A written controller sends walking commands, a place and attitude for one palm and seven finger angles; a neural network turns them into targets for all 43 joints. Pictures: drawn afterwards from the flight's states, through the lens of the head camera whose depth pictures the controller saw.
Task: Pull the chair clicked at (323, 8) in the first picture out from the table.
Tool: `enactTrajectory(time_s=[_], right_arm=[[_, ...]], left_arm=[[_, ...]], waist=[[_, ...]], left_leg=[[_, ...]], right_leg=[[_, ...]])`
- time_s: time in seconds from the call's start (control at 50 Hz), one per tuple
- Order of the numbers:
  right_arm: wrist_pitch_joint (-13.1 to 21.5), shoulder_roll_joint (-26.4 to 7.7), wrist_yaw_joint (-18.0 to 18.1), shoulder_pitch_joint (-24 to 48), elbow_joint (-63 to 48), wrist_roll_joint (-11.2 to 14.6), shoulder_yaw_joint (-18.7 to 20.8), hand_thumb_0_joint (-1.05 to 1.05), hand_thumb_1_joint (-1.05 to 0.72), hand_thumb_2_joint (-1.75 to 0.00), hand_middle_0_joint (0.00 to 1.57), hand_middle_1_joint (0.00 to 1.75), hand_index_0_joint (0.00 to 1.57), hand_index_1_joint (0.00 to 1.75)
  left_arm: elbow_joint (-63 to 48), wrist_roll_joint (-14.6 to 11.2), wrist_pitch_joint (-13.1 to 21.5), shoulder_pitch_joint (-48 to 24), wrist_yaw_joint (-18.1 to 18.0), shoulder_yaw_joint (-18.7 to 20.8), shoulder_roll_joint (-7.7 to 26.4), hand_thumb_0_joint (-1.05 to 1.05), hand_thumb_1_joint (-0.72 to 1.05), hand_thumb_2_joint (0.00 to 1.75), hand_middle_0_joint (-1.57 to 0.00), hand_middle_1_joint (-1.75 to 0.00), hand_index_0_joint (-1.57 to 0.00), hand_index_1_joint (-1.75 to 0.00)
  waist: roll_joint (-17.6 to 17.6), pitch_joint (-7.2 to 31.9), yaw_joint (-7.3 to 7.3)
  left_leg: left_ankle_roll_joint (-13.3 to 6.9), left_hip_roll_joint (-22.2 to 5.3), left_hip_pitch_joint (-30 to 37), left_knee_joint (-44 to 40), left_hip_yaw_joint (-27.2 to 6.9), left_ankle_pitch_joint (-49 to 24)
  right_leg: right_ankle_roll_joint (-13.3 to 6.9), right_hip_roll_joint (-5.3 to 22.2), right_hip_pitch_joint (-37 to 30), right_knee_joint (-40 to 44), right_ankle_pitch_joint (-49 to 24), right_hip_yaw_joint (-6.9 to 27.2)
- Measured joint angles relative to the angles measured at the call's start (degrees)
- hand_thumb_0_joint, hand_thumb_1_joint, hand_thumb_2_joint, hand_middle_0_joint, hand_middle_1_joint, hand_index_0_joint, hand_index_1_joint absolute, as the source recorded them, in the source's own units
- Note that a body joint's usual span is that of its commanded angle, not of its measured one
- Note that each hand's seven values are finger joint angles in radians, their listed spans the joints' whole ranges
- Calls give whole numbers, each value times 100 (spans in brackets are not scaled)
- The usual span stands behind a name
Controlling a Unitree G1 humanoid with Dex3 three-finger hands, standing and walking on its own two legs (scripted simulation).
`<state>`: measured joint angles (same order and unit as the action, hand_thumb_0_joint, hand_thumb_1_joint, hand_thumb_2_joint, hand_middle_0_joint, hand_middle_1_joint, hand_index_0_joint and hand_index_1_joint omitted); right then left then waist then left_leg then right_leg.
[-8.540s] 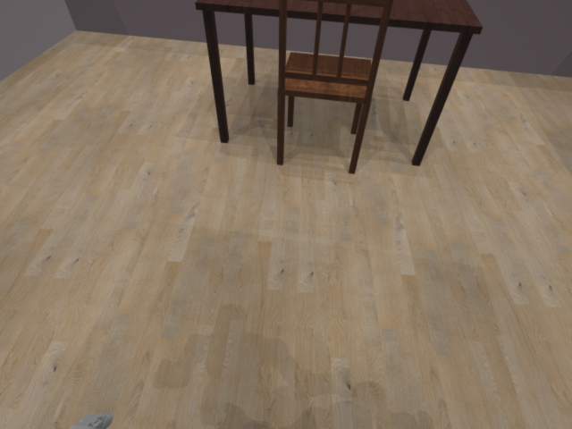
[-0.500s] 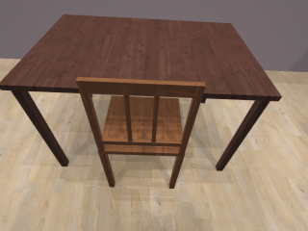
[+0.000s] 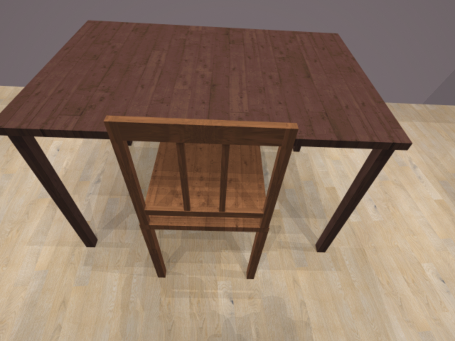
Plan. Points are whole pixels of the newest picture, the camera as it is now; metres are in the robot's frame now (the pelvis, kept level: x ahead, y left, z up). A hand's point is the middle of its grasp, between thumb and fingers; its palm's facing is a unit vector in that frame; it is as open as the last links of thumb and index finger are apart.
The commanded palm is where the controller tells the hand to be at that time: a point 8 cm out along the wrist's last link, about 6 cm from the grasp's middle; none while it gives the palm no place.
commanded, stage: look again from close up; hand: left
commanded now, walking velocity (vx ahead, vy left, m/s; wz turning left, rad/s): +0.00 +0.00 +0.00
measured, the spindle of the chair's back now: (184, 179) +0.53 +0.14 -0.10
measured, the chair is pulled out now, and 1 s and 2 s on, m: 0.00 0.00 0.00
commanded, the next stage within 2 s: shuffle to correct the standing spot in 1.38 s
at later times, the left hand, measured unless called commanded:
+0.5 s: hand out of the picture -0.02 +0.15 -0.18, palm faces +0.04 -0.99 -0.14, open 7.4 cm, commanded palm none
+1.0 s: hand out of the picture -0.02 +0.14 -0.18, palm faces +0.04 -0.99 -0.14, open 7.4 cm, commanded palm none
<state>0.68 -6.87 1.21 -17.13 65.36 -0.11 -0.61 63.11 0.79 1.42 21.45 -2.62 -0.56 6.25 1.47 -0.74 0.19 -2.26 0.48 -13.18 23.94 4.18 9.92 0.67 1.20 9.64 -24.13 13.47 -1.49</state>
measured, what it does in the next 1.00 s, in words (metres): stands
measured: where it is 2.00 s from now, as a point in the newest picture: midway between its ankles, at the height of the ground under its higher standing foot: outside the picture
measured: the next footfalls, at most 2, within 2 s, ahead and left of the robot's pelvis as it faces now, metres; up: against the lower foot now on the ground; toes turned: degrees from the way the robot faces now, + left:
none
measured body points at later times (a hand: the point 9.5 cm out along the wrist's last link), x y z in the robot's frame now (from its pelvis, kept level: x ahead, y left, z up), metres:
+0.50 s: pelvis +0.01 +0.00 +0.00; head +0.01 +0.01 +0.45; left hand -0.02 +0.20 -0.16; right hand -0.01 -0.21 -0.16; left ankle +0.03 +0.09 -0.74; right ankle -0.01 -0.13 -0.74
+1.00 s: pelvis +0.02 +0.00 +0.00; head +0.02 +0.00 +0.45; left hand -0.02 +0.20 -0.16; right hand +0.00 -0.21 -0.16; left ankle +0.03 +0.09 -0.74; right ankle -0.01 -0.13 -0.74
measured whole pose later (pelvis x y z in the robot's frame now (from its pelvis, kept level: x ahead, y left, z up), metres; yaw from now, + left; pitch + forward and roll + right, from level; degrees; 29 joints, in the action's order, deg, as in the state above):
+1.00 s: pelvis +0.02 +0.00 +0.00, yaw +0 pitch -1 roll +0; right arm 1.0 -6.8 1.5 -17.4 65.6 -0.1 -0.8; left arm 63.9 0.8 1.4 21.5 -2.5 -0.4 6.1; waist 1.3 -0.8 0.0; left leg -1.9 0.5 -11.2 22.7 4.4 10.8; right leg 0.4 1.2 8.0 -23.4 14.5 -1.2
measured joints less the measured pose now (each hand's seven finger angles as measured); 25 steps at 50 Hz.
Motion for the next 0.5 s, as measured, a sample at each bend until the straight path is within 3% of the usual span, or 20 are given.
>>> enactTrajectory(time_s=[0.5], right_arm=[[27,0,18,-29,11,-1,-17,1,-92,-90,20,30,20,30]], left_arm=[[43,3,-11,-15,6,16,20,1,91,90,-20,-30,-20,-30]], waist=[[-17,4,-3]], left_leg=[[0,14,146,-99,49,38]], right_leg=[[9,12,-112,64,37,53]])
